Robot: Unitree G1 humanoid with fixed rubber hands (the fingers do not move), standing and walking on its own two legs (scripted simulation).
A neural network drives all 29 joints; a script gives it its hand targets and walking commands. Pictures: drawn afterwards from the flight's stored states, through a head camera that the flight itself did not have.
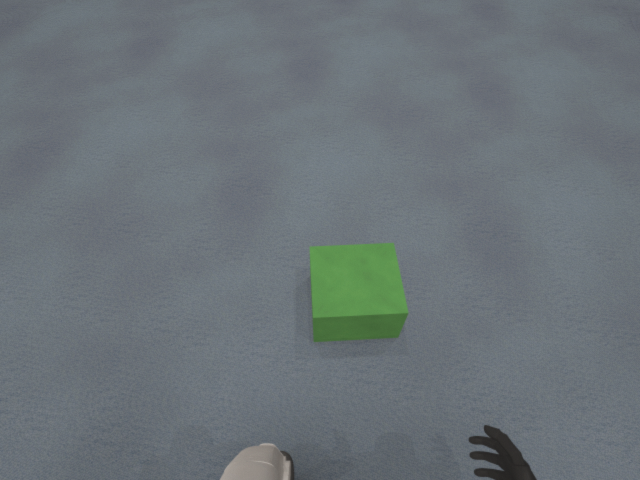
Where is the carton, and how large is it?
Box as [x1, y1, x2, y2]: [310, 243, 407, 341]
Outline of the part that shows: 393,243 310,246 310,275 314,341 398,336 407,315 407,308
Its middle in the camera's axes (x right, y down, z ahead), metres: +0.12 +0.19 +1.29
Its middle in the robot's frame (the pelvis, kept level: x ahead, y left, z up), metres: +0.71 -0.03 -0.68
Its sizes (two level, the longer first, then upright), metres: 0.284 0.257 0.189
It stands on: the floor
